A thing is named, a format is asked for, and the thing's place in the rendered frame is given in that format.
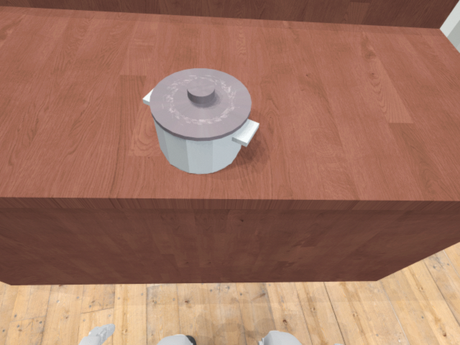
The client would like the robot left hand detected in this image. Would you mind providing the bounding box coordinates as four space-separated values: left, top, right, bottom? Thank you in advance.
79 323 115 345

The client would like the pot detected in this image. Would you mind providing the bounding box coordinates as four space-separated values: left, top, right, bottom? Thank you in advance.
142 89 259 174

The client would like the table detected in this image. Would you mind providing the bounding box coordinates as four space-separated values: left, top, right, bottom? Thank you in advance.
0 0 460 285

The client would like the knob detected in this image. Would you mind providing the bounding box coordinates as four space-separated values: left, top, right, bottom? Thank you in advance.
187 78 215 104

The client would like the lid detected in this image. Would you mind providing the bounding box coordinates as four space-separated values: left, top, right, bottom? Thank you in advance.
149 68 252 141

